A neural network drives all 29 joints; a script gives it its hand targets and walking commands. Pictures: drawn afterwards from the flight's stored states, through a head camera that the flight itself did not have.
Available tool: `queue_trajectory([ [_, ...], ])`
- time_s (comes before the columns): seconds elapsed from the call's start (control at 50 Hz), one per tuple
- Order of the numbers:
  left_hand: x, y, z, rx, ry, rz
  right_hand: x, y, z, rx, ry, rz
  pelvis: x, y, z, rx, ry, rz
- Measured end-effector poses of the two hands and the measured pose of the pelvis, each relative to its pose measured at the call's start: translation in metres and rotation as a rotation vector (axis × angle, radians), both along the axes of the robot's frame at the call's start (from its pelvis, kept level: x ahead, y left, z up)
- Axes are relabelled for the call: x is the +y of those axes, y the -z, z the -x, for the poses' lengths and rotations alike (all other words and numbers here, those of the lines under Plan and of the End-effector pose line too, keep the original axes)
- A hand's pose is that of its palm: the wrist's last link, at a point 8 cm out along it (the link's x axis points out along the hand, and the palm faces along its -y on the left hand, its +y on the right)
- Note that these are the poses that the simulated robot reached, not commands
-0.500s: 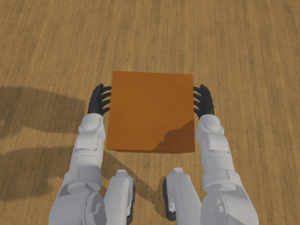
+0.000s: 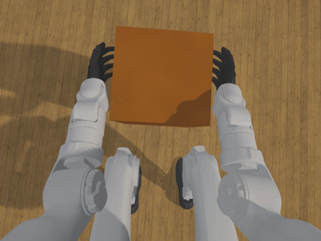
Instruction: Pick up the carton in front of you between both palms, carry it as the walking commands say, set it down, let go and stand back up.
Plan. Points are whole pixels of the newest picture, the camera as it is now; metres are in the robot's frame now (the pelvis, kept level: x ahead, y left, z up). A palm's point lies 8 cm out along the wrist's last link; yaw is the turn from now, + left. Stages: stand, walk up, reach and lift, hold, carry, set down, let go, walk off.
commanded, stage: set down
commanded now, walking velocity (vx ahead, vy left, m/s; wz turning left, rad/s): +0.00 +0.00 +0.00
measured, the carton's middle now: (160, 88) +0.47 +0.00 -0.18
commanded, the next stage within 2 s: none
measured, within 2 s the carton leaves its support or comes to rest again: rests again in 1.18 s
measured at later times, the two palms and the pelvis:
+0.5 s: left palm (113, 82) +0.51 +0.15 -0.26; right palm (208, 84) +0.50 -0.15 -0.24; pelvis -0.01 +0.00 -0.10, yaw +0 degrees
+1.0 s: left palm (115, 85) +0.51 +0.15 -0.29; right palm (207, 85) +0.50 -0.16 -0.27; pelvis -0.02 +0.00 -0.13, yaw +0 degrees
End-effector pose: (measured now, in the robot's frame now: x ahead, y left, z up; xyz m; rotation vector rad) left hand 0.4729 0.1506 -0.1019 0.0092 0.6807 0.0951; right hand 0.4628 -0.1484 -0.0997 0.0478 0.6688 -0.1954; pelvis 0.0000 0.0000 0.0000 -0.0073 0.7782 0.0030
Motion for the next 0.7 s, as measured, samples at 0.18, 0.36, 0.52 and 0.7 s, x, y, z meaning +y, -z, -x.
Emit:
queue_trajectory([
  [0.18,0.000,0.055,-0.014,0.016,0.015,-0.008,0.000,0.055,-0.011,0.017,0.000,0.005,0.000,0.040,0.007,0.008,-0.001,0.001],
  [0.36,0.001,0.113,-0.026,0.036,0.033,-0.019,0.000,0.113,-0.022,0.037,-0.003,0.015,0.001,0.077,0.013,-0.014,-0.004,0.003],
  [0.52,-0.005,0.157,-0.036,0.049,0.045,-0.015,-0.005,0.143,-0.040,0.051,-0.017,0.045,0.003,0.104,0.011,-0.049,-0.002,0.009],
  [0.7,-0.005,0.167,-0.036,0.064,0.048,-0.016,-0.005,0.153,-0.041,0.067,-0.013,0.039,0.004,0.117,0.008,-0.056,-0.005,0.015],
])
